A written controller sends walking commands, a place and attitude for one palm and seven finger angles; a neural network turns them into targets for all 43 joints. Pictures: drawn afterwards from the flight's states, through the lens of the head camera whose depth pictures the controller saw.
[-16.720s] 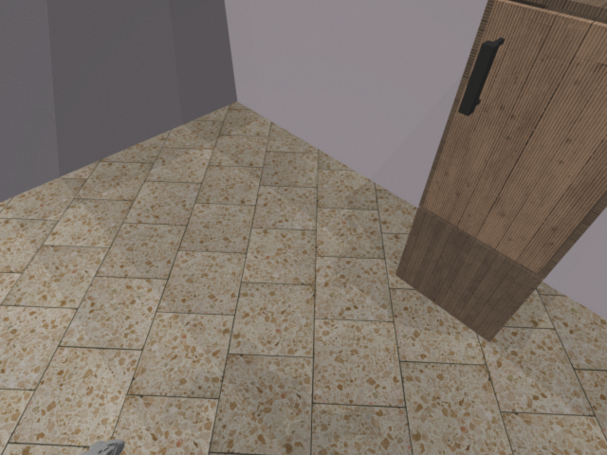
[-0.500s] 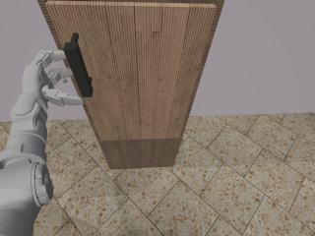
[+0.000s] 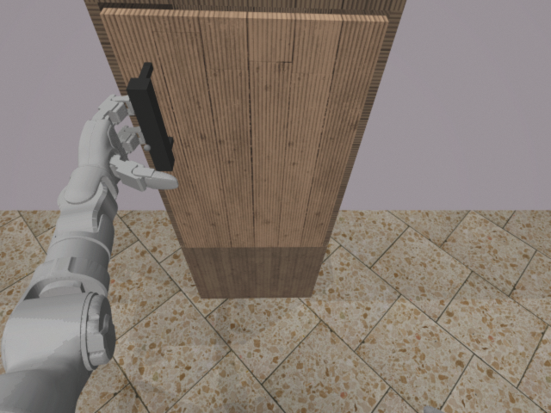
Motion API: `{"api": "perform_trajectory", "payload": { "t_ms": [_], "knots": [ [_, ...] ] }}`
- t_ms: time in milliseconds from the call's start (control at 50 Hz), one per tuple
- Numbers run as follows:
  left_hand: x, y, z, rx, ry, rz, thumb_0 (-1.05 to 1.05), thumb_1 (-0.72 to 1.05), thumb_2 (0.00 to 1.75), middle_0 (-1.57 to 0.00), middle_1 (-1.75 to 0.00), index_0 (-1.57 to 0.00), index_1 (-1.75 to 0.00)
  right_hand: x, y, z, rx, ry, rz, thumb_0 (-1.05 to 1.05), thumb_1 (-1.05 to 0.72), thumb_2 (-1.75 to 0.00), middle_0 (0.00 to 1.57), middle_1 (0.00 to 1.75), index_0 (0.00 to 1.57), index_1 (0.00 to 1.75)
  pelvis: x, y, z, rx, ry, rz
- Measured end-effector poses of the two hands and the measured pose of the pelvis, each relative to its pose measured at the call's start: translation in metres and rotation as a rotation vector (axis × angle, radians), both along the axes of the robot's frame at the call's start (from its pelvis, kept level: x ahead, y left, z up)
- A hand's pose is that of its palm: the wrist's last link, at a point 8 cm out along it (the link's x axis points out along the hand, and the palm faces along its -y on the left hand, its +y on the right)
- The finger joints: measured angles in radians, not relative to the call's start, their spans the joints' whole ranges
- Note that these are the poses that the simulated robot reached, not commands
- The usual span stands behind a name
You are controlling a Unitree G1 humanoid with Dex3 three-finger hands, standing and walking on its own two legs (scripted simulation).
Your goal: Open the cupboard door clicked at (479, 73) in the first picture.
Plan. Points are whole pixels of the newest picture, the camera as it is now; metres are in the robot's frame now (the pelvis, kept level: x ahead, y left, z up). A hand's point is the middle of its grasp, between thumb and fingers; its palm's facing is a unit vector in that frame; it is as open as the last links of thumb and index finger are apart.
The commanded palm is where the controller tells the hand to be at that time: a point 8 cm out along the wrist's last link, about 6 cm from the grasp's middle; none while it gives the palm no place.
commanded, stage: slide the fingers in behind the handle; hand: left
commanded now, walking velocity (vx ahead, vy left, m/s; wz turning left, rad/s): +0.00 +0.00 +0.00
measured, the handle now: (156, 119) +0.52 +0.17 +0.13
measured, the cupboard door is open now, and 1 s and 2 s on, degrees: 0 0 14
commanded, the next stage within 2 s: close the thumb around the handle in 0.64 s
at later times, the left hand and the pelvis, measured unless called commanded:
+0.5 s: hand (157, 148) +0.46 +0.16 +0.13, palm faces +0.03 -1.00 +0.00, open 14.0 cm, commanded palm +0.43 +0.21 +0.13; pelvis -0.01 +0.00 +0.00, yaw -1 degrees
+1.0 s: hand (161, 145) +0.46 +0.16 +0.13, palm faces +0.01 -1.00 +0.00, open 12.1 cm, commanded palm +0.44 +0.21 +0.13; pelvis -0.01 +0.00 +0.00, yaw +0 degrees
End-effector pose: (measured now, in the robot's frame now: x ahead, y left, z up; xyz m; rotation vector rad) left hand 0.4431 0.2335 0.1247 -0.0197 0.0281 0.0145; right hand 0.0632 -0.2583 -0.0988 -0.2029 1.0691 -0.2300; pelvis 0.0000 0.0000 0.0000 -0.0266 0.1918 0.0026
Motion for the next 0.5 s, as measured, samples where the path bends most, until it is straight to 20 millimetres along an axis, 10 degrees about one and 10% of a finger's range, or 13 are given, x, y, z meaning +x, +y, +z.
{"api": "perform_trajectory", "payload": {
  "t_ms": [500],
  "knots": [
    [-0.008,-0.017,0.007,0.024,-0.040,0.013,-0.01,-0.50,0.30,-0.29,-1.20,-0.30,-1.20,-0.042,0.003,-0.006,0.025,0.056,-0.050,0.01,-0.91,-0.90,0.21,0.30,0.20,0.30,-0.006,0.001,0.001,0.003,-0.023,-0.017]
  ]
}}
